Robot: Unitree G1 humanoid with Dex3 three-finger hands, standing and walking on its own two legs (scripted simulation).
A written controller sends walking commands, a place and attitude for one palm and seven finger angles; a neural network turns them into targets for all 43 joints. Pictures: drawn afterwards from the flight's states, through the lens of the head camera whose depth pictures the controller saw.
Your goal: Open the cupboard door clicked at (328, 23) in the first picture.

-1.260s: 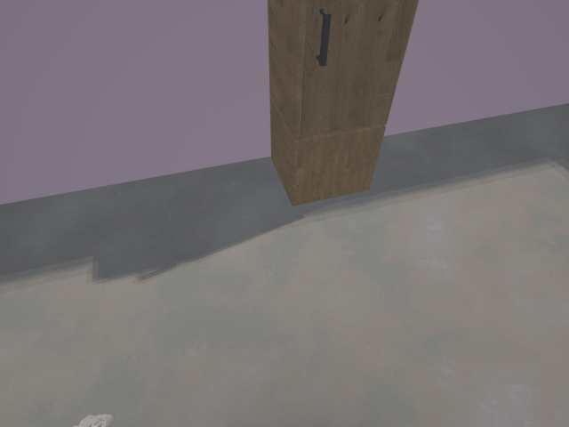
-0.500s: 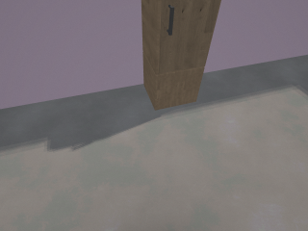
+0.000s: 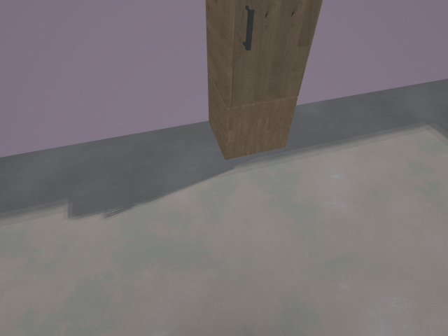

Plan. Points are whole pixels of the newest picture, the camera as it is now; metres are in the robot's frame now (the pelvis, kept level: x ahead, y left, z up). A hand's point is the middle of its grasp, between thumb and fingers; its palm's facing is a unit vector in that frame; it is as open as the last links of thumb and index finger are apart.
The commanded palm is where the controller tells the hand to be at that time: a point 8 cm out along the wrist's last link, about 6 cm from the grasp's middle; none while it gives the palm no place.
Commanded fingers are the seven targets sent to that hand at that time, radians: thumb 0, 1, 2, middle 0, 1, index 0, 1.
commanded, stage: look at it before walking up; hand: left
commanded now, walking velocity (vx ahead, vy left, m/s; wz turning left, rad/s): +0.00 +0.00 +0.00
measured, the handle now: (247, 28) +1.24 -0.02 +0.04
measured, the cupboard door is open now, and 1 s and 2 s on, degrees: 0 0 0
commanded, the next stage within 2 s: walk to a spot facing it in 0.18 s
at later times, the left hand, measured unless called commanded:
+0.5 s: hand out of the picture +0.07 +0.23 -0.17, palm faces -0.07 -0.95 -0.32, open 7.4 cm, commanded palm none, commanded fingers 0.00 0.90 0.90 -0.20 -0.30 -0.20 -0.30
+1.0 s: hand out of the picture +0.06 +0.17 -0.16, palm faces -0.25 -0.94 -0.21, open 7.4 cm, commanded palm none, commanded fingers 0.00 0.90 0.90 -0.20 -0.30 -0.20 -0.30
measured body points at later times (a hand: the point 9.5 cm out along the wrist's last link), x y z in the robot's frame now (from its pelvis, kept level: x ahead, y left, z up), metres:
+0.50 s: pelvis +0.00 +0.00 -0.01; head +0.00 +0.00 +0.44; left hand +0.07 +0.28 -0.14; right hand +0.08 -0.29 -0.14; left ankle +0.00 +0.12 -0.75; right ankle +0.00 -0.12 -0.75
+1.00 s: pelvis +0.00 -0.01 +0.00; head +0.01 -0.02 +0.45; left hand +0.08 +0.22 -0.15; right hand -0.01 -0.29 -0.14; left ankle +0.03 +0.14 -0.69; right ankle +0.00 -0.10 -0.75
